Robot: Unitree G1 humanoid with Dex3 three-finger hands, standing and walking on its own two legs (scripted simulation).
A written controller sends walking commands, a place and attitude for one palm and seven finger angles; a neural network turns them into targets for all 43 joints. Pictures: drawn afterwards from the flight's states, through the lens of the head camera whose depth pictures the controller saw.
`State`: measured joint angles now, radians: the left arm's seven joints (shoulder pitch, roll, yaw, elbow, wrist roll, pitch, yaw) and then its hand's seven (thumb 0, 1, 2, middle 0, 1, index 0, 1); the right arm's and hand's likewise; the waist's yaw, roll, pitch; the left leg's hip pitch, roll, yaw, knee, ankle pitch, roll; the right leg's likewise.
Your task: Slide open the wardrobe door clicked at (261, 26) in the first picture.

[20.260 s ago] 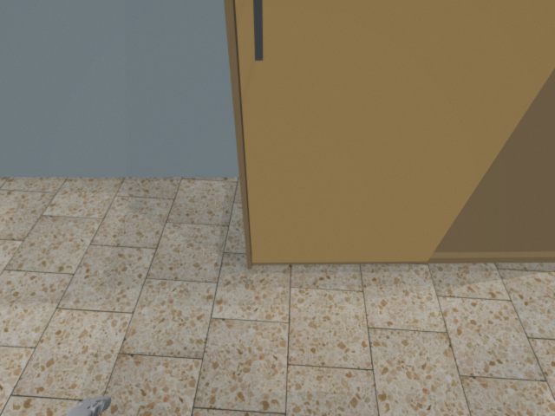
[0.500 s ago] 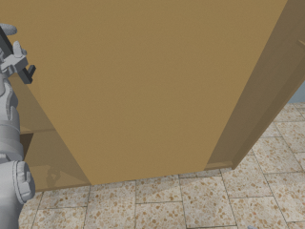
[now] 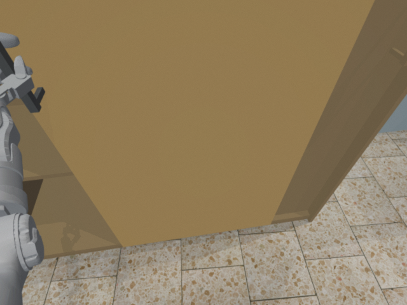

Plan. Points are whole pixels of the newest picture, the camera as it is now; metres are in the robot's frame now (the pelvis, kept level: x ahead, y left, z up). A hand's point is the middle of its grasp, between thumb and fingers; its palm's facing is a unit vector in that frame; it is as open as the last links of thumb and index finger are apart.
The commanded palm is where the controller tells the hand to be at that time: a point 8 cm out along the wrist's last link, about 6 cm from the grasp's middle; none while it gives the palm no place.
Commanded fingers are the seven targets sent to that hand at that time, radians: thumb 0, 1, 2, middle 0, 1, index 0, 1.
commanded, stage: stop walking and hold the door there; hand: left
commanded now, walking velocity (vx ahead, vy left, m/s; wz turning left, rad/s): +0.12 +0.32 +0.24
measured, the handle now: (8, 55) +0.47 +0.34 +0.27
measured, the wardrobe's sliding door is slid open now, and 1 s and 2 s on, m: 0.49 0.49 0.49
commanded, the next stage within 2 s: loosen the grip on the handle in 1.02 s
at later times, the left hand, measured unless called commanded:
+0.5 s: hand (24, 83) +0.43 +0.31 +0.24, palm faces +0.30 -0.94 -0.17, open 5.5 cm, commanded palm +0.40 +0.34 +0.21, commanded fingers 0.00 0.90 0.90 -0.45 -1.40 -0.45 -1.40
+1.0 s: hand (24, 82) +0.43 +0.31 +0.24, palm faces +0.31 -0.94 -0.15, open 5.5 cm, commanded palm +0.40 +0.35 +0.21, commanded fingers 0.00 0.90 0.90 -0.45 -1.40 -0.45 -1.40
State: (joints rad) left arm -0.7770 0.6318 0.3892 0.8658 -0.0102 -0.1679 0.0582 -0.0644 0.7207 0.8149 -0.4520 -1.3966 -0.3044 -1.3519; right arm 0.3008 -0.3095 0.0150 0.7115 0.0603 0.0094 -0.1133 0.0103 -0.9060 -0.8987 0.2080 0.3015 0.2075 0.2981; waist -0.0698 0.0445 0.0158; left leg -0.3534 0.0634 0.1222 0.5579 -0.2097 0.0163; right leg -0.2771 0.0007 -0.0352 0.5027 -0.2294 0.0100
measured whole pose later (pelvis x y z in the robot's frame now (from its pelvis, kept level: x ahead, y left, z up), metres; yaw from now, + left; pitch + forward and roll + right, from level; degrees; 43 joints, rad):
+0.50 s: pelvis -0.03 +0.08 +0.00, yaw +2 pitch +2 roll -1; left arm -0.91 0.44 0.19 0.60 -0.05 -0.12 0.06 -0.12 0.77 0.81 -0.45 -1.40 -0.28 -1.39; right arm 0.17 -0.15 0.09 0.68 0.04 -0.06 -0.06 0.01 -0.91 -0.90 0.21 0.30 0.21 0.30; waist 0.02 0.00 0.14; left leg -0.37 0.05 0.09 0.54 -0.20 0.02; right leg -0.34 0.02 -0.07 0.70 -0.40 0.03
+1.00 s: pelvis -0.03 +0.07 +0.00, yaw +2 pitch +1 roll -1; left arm -0.91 0.47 0.23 0.77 -0.06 -0.11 0.06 -0.08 0.78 0.81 -0.45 -1.40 -0.29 -1.38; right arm 0.24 -0.31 0.02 0.69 0.06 0.00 -0.11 0.01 -0.91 -0.90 0.20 0.30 0.20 0.30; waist -0.05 0.02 0.06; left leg -0.34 0.06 0.07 0.54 -0.22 0.00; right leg -0.23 0.04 -0.07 0.49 -0.28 -0.04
